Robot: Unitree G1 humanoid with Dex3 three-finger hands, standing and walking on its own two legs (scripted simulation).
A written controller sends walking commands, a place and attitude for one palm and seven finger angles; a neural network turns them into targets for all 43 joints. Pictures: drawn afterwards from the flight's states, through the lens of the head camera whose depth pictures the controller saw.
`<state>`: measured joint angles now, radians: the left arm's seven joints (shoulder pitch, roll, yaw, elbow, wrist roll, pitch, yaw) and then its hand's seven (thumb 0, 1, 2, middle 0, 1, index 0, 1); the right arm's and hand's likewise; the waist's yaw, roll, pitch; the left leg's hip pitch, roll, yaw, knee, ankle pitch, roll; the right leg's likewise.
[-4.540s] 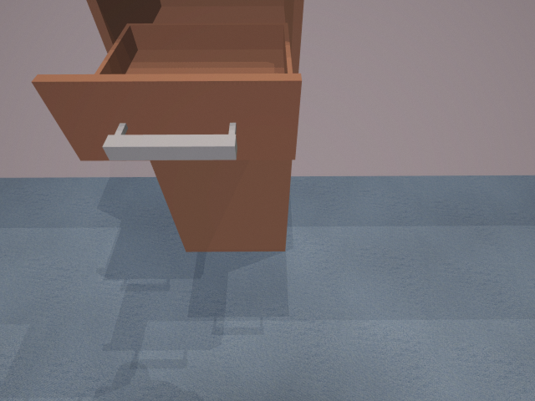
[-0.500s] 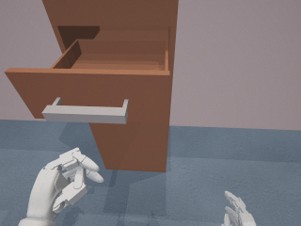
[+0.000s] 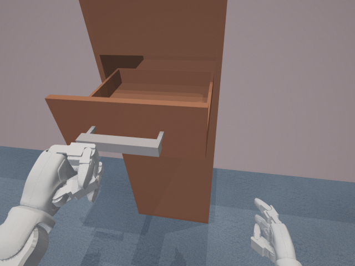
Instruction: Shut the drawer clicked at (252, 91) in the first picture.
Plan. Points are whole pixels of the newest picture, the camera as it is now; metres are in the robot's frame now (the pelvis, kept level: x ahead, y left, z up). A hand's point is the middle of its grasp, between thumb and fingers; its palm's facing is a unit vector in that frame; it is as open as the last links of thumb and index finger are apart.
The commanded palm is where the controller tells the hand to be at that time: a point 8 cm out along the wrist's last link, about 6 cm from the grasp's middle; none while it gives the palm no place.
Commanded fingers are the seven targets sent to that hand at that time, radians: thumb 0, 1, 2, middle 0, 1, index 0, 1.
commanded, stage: raise the hand and make a fist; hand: left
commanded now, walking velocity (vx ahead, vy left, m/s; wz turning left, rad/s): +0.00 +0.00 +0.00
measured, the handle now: (122, 138) +0.34 +0.19 +0.16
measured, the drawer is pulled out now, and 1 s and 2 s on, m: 0.30 0.30 0.30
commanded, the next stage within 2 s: bring the fist close to the handle in 0.50 s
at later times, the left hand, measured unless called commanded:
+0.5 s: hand (85, 172) +0.16 +0.16 +0.25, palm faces +0.01 -0.97 -0.22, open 3.2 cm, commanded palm +0.12 +0.20 +0.26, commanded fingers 0.00 0.90 0.90 -1.40 -1.60 -1.40 -1.60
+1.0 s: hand (100, 175) +0.18 +0.16 +0.22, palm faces -0.03 -1.00 -0.10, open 3.2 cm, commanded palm +0.16 +0.20 +0.22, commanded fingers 0.00 0.90 0.90 -1.40 -1.60 -1.40 -1.60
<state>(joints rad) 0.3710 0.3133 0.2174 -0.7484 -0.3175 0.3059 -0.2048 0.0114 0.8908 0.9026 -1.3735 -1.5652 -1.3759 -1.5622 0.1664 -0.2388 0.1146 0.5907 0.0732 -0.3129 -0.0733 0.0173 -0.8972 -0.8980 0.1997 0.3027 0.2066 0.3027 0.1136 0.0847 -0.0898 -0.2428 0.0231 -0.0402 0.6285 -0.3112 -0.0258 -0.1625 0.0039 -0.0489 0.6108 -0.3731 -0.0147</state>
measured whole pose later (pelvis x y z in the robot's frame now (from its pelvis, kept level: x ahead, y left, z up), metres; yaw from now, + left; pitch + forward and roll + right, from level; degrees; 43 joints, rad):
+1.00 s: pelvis -0.01 +0.01 +0.00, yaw +0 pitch -5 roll +0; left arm 0.24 0.25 0.17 -0.67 -0.31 0.43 -0.16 0.01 0.89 0.90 -1.41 -1.60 -1.41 -1.60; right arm 0.16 -0.25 0.10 0.63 0.07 -0.27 -0.07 0.02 -0.90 -0.90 0.20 0.30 0.21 0.30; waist 0.08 0.07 -0.06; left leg -0.23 0.01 -0.03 0.60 -0.28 -0.01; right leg -0.16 -0.01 -0.04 0.59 -0.34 0.00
